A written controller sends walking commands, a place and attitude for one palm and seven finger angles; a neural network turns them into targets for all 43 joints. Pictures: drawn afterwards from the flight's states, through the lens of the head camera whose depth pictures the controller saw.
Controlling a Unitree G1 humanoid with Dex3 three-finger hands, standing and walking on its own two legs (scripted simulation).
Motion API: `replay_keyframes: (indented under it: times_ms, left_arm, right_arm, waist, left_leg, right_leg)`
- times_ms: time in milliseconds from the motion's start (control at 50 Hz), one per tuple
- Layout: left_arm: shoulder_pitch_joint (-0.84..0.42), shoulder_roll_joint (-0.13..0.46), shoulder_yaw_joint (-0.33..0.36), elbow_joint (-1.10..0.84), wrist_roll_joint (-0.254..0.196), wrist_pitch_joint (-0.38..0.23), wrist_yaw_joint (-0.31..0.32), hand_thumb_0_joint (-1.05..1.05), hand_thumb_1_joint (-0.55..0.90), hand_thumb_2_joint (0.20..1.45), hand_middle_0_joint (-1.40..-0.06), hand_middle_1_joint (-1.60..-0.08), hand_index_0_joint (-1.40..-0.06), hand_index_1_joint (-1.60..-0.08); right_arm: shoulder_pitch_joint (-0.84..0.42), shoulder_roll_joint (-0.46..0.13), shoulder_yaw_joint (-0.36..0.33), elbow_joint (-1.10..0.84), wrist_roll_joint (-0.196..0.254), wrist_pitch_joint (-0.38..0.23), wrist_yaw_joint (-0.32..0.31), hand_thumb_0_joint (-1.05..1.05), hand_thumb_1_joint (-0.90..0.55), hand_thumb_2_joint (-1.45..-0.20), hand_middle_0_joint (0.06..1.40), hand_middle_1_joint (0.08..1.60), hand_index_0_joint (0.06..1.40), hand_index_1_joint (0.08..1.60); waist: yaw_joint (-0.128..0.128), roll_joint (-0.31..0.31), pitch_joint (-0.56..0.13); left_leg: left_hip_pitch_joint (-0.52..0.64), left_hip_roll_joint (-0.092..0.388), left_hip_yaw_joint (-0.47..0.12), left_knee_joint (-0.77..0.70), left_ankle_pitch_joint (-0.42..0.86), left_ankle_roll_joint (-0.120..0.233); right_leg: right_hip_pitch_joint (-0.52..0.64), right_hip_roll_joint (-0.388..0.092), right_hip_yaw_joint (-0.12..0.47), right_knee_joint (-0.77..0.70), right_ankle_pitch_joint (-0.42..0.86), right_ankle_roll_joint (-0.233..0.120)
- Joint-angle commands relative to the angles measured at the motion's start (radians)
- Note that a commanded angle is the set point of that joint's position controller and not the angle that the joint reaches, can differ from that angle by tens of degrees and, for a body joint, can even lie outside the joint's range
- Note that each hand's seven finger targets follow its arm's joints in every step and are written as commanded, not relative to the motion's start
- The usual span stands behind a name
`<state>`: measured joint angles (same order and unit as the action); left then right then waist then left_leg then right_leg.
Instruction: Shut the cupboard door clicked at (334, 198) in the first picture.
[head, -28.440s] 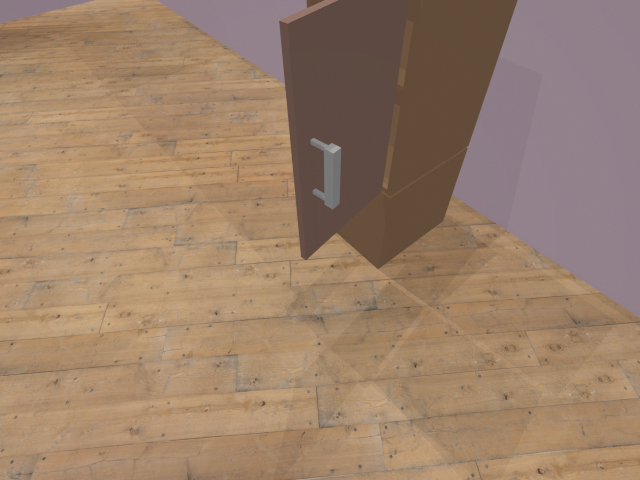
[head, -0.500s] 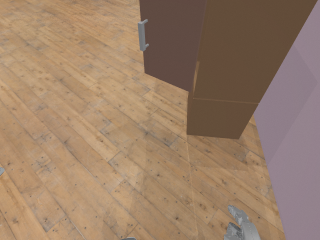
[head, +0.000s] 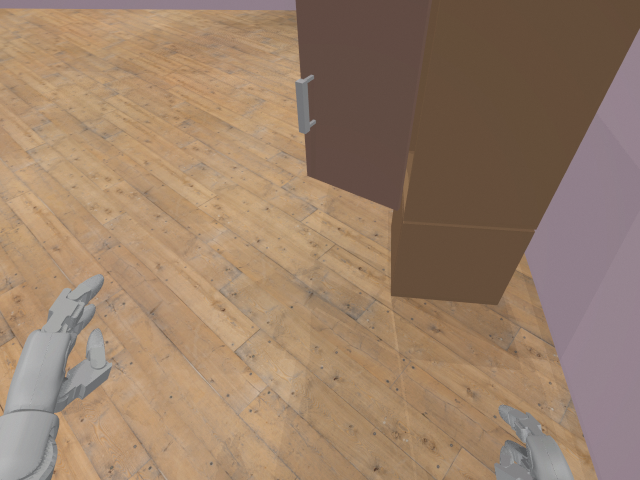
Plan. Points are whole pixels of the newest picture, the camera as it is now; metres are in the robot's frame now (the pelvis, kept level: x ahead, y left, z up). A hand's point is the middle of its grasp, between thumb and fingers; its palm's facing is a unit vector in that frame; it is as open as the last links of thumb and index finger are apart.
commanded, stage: let the arm hang, fingers relaxed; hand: left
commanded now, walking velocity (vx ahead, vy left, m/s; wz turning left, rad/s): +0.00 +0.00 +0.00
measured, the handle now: (307, 104) +1.10 +0.11 -0.05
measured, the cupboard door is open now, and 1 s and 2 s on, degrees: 63 63 63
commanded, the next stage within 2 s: look to check the result in 1.00 s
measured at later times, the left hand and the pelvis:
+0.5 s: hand out of the picture -0.15 +0.19 -0.15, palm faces +0.04 -0.98 -0.21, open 7.3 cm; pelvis -0.03 +0.01 +0.01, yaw +1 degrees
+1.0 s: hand out of the picture -0.01 +0.19 -0.16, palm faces -0.01 -0.98 -0.21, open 7.3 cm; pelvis -0.03 +0.00 +0.01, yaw +0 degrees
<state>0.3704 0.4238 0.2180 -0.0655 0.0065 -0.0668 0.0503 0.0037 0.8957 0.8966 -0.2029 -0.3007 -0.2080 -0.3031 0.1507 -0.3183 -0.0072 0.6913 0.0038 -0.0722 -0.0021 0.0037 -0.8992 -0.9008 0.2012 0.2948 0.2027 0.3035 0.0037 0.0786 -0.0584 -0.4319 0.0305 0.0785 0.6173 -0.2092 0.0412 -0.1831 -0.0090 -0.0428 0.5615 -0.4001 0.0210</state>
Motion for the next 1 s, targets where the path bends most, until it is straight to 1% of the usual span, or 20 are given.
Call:
replay_keyframes:
  times_ms: [0,20,40,60,100,120,140,180,200,240,320,340,360,420,500,600,740,820,900,980]
  left_arm:
    - [-0.030,-0.005,-0.136,0.344,0.019,0.069,-0.058,0.000,0.900,0.900,-0.200,-0.300,-0.200,-0.300]
    - [-0.056,0.002,-0.139,0.408,0.022,0.067,-0.056,0.000,0.900,0.900,-0.200,-0.300,-0.200,-0.300]
    - [-0.071,0.001,-0.147,0.476,0.021,0.067,-0.053,0.000,0.900,0.900,-0.200,-0.300,-0.200,-0.300]
    - [-0.077,-0.014,-0.158,0.535,0.017,0.073,-0.049,0.000,0.900,0.900,-0.200,-0.300,-0.200,-0.300]
    - [-0.089,-0.033,-0.178,0.641,0.012,0.085,-0.041,0.000,0.900,0.900,-0.200,-0.300,-0.200,-0.300]
    - [-0.086,-0.037,-0.184,0.690,0.011,0.087,-0.038,0.000,0.900,0.900,-0.200,-0.300,-0.200,-0.300]
    - [-0.067,-0.033,-0.185,0.735,0.011,0.089,-0.036,0.000,0.900,0.900,-0.200,-0.300,-0.200,-0.300]
    - [-0.012,-0.055,-0.186,0.834,0.009,0.092,-0.034,0.000,0.900,0.900,-0.200,-0.300,-0.200,-0.300]
    - [0.016,-0.063,-0.186,0.881,0.008,0.091,-0.034,0.000,0.900,0.900,-0.200,-0.300,-0.200,-0.300]
    - [0.063,-0.085,-0.179,0.960,0.012,0.089,-0.033,0.000,0.900,0.900,-0.200,-0.300,-0.200,-0.300]
    - [0.118,-0.119,-0.190,1.075,0.013,0.082,-0.033,0.000,0.900,0.900,-0.200,-0.300,-0.200,-0.300]
    - [0.124,-0.116,-0.188,1.095,0.015,0.079,-0.032,0.000,0.900,0.900,-0.200,-0.300,-0.200,-0.300]
    - [0.123,-0.125,-0.190,1.112,0.016,0.077,-0.031,0.000,0.900,0.900,-0.200,-0.300,-0.200,-0.300]
    - [0.125,-0.127,-0.189,1.152,0.017,0.070,-0.027,0.000,0.900,0.900,-0.200,-0.300,-0.200,-0.300]
    - [0.107,-0.126,-0.191,1.179,0.017,0.065,-0.022,0.000,0.900,0.900,-0.200,-0.300,-0.200,-0.300]
    - [0.088,-0.111,-0.187,1.188,0.021,0.073,-0.020,0.000,0.900,0.900,-0.200,-0.300,-0.200,-0.300]
    - [0.049,-0.085,-0.182,1.173,0.021,0.070,-0.022,0.000,0.900,0.900,-0.200,-0.300,-0.200,-0.300]
    - [0.015,-0.084,-0.178,1.163,0.021,0.072,-0.025,0.000,0.900,0.900,-0.200,-0.300,-0.200,-0.300]
    - [-0.008,-0.078,-0.177,1.156,0.018,0.066,-0.027,0.000,0.900,0.900,-0.200,-0.300,-0.200,-0.300]
    - [-0.039,-0.068,-0.174,1.150,0.017,0.066,-0.028,0.000,0.900,0.900,-0.200,-0.300,-0.200,-0.300]
  right_arm:
    - [-0.031,-0.147,-0.026,-0.029,-0.012,0.018,0.002,0.000,-0.900,-0.900,0.200,0.300,0.200,0.300]
    - [-0.026,-0.144,-0.024,-0.016,-0.015,0.027,0.001,0.000,-0.900,-0.900,0.200,0.300,0.200,0.300]
    - [-0.014,-0.137,-0.022,-0.004,-0.021,0.036,0.003,0.000,-0.900,-0.900,0.200,0.300,0.200,0.300]
    - [-0.003,-0.117,-0.018,0.017,-0.024,0.050,0.005,0.000,-0.900,-0.900,0.200,0.300,0.200,0.300]
    - [0.024,-0.087,-0.009,0.058,-0.030,0.074,0.008,0.000,-0.900,-0.900,0.200,0.300,0.200,0.300]
    - [0.029,-0.085,-0.007,0.081,-0.032,0.079,0.008,0.000,-0.900,-0.900,0.200,0.300,0.200,0.300]
    - [0.038,-0.094,-0.005,0.098,-0.031,0.082,0.007,0.000,-0.900,-0.900,0.200,0.300,0.200,0.300]
    - [0.043,-0.077,-0.008,0.144,-0.031,0.084,0.001,0.000,-0.900,-0.900,0.200,0.300,0.200,0.300]
    - [0.046,-0.071,-0.009,0.162,-0.029,0.085,-0.003,0.000,-0.900,-0.900,0.200,0.300,0.200,0.300]
    - [0.064,-0.061,-0.017,0.193,-0.026,0.088,-0.013,0.000,-0.900,-0.900,0.200,0.300,0.200,0.300]
    - [0.111,-0.038,-0.029,0.258,-0.020,0.092,-0.024,0.000,-0.900,-0.900,0.200,0.300,0.200,0.300]
    - [0.124,-0.047,-0.035,0.268,-0.017,0.092,-0.026,0.000,-0.900,-0.900,0.200,0.300,0.200,0.300]
    - [0.131,-0.047,-0.039,0.282,-0.018,0.091,-0.029,0.000,-0.900,-0.900,0.200,0.300,0.200,0.300]
    - [0.150,-0.047,-0.046,0.317,-0.016,0.090,-0.032,0.000,-0.900,-0.900,0.200,0.300,0.200,0.300]
    - [0.157,-0.037,-0.049,0.349,-0.015,0.093,-0.030,0.000,-0.900,-0.900,0.200,0.300,0.200,0.300]
    - [0.149,-0.039,-0.052,0.371,-0.019,0.100,-0.026,0.000,-0.900,-0.900,0.200,0.300,0.200,0.300]
    - [0.131,-0.039,-0.049,0.377,-0.019,0.090,-0.022,0.000,-0.900,-0.900,0.200,0.300,0.200,0.300]
    - [0.115,-0.039,-0.049,0.378,-0.023,0.087,-0.021,0.000,-0.900,-0.900,0.200,0.300,0.200,0.300]
    - [0.103,-0.039,-0.046,0.375,-0.022,0.080,-0.021,0.000,-0.900,-0.900,0.200,0.300,0.200,0.300]
    - [0.108,-0.042,-0.046,0.380,-0.022,0.081,-0.020,0.000,-0.900,-0.900,0.200,0.300,0.200,0.300]
  waist:
    - [0.004,-0.255,0.000]
    - [-0.003,-0.336,0.014]
    - [-0.010,-0.351,0.022]
    - [-0.017,-0.333,0.040]
    - [-0.029,-0.238,0.071]
    - [-0.032,-0.158,0.075]
    - [-0.024,-0.072,0.063]
    - [-0.004,0.075,0.068]
    - [0.005,0.122,0.068]
    - [0.014,0.159,0.064]
    - [0.006,0.131,0.045]
    - [0.004,0.064,0.046]
    - [0.001,0.026,0.060]
    - [-0.008,-0.063,0.083]
    - [-0.020,-0.142,0.128]
    - [-0.020,-0.123,0.194]
    - [-0.010,-0.090,0.180]
    - [-0.007,-0.054,0.186]
    - [-0.003,-0.063,0.166]
    - [-0.011,-0.070,0.156]
  left_leg:
    - [0.083,0.122,-0.178,-0.101,0.147,0.013]
    - [0.099,0.102,-0.175,-0.089,0.118,0.008]
    - [0.127,0.085,-0.165,-0.080,0.125,0.001]
    - [0.159,0.066,-0.152,-0.072,0.094,-0.004]
    - [0.195,0.055,-0.146,-0.097,0.054,-0.010]
    - [0.201,0.061,-0.159,-0.137,0.040,-0.009]
    - [0.183,0.073,-0.183,-0.183,0.022,-0.006]
    - [0.122,0.083,-0.220,-0.290,-0.144,0.000]
    - [0.102,0.082,-0.230,-0.322,-0.198,0.002]
    - [0.107,0.084,-0.237,-0.353,-0.243,0.006]
    - [0.162,0.085,-0.222,-0.386,-0.298,0.002]
    - [0.169,0.089,-0.229,-0.384,-0.279,0.005]
    - [0.173,0.089,-0.225,-0.382,-0.271,0.004]
    - [0.214,0.083,-0.205,-0.356,-0.219,0.003]
    - [0.257,0.076,-0.178,-0.319,-0.156,0.000]
    - [0.217,0.073,-0.174,-0.335,-0.220,-0.004]
    - [0.199,0.067,-0.174,-0.342,-0.192,-0.007]
    - [0.181,0.068,-0.188,-0.368,-0.225,-0.011]
    - [0.192,0.062,-0.180,-0.350,-0.155,-0.014]
    - [0.205,0.060,-0.175,-0.336,-0.152,-0.021]
  right_leg:
    - [-0.080,-0.075,0.044,-0.091,0.143,-0.041]
    - [-0.098,-0.094,0.069,-0.125,0.129,-0.054]
    - [-0.120,-0.111,0.082,-0.130,0.120,-0.072]
    - [-0.159,-0.127,0.093,-0.149,0.066,-0.082]
    - [-0.193,-0.127,0.097,-0.169,-0.013,-0.084]
    - [-0.184,-0.111,0.091,-0.164,-0.029,-0.075]
    - [-0.135,-0.089,0.072,-0.146,-0.023,-0.060]
    - [-0.058,-0.061,0.053,-0.120,-0.005,-0.049]
    - [-0.027,-0.054,0.047,-0.119,0.014,-0.051]
    - [0.002,-0.046,0.034,-0.136,0.033,-0.058]
    - [-0.008,-0.039,0.027,-0.171,0.032,-0.065]
    - [-0.001,-0.037,0.026,-0.183,0.036,-0.068]
    - [-0.013,-0.040,0.034,-0.195,0.028,-0.071]
    - [-0.062,-0.056,0.053,-0.230,0.006,-0.078]
    - [-0.139,-0.075,0.072,-0.271,-0.057,-0.078]
    - [-0.186,-0.069,0.081,-0.277,-0.135,-0.075]
    - [-0.144,-0.073,0.082,-0.271,-0.089,-0.069]
    - [-0.135,-0.068,0.084,-0.263,-0.087,-0.064]
    - [-0.105,-0.079,0.087,-0.270,-0.033,-0.068]
    - [-0.107,-0.084,0.092,-0.289,-0.064,-0.070]
